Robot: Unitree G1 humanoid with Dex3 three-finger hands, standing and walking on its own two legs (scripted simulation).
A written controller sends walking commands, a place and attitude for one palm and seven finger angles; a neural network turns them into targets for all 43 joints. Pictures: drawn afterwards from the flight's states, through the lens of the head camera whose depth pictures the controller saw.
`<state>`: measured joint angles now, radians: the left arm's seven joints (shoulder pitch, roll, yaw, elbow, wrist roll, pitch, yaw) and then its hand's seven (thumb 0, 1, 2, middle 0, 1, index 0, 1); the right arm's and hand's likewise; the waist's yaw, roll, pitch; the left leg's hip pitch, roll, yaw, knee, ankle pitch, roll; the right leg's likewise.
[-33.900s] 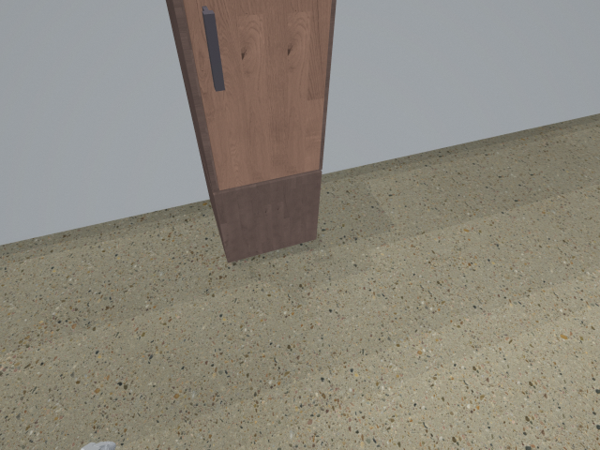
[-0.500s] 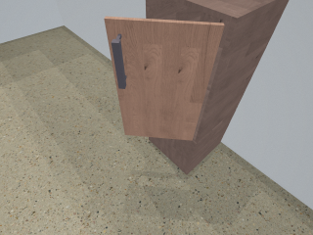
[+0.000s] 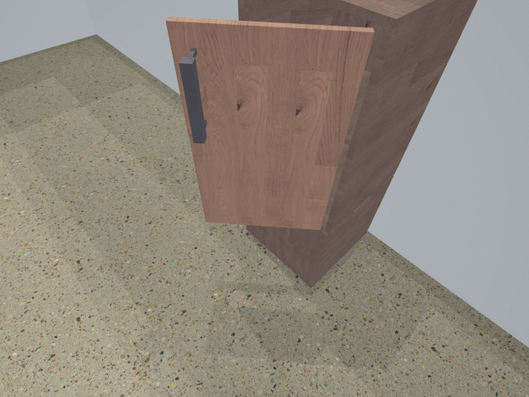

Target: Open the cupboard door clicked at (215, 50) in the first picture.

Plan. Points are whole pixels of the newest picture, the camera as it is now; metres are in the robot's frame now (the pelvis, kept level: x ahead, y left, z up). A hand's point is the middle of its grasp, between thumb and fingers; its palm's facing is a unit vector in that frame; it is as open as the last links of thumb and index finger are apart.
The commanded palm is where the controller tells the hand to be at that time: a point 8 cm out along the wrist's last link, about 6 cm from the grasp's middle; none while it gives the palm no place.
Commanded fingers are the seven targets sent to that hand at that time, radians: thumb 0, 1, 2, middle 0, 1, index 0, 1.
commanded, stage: look again from close up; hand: left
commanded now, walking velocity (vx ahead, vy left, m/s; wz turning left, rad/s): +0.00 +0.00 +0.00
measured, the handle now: (196, 98) +0.62 +0.16 +0.12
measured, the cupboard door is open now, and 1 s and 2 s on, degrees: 42 42 42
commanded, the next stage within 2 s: shuffle to correct the standing spot in 0.44 s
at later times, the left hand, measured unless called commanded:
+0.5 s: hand out of the picture +0.02 +0.17 -0.17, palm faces -0.01 -0.98 -0.21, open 7.4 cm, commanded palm none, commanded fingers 0.00 0.90 0.90 -0.20 -0.30 -0.20 -0.30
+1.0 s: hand out of the picture +0.03 +0.15 -0.19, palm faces +0.04 -0.98 -0.18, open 7.4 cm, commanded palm none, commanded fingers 0.00 0.90 0.90 -0.20 -0.30 -0.20 -0.30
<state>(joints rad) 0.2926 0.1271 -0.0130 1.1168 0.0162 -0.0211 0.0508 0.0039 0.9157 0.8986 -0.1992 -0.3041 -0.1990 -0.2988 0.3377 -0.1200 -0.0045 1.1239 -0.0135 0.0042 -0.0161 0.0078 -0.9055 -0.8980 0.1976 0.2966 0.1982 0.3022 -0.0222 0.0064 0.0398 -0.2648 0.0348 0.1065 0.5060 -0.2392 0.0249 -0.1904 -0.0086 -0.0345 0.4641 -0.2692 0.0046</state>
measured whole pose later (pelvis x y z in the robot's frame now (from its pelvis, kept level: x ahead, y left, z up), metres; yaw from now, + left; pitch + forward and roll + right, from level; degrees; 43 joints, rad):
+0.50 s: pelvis +0.01 +0.00 +0.00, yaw -2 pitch -1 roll +1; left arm 0.29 0.16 -0.01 1.08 0.02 -0.02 0.04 0.00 0.91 0.90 -0.20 -0.30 -0.20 -0.30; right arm 0.25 -0.18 0.00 1.09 -0.01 -0.02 -0.02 0.01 -0.91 -0.90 0.20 0.30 0.20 0.30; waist 0.00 0.00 0.01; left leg -0.21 0.02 0.14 0.48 -0.24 0.02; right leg -0.19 -0.02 0.00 0.51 -0.31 0.01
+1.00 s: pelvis +0.07 -0.02 -0.02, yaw -1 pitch +1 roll +0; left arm 0.38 0.14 0.03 1.11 0.02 -0.03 0.03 0.00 0.91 0.90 -0.20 -0.30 -0.20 -0.30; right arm 0.30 -0.13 0.00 1.12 -0.01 -0.02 -0.03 0.01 -0.91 -0.90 0.20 0.30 0.20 0.30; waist 0.01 -0.02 0.03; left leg -0.23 0.06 0.12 0.65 -0.43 -0.01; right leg -0.17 0.00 -0.02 0.62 -0.46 -0.02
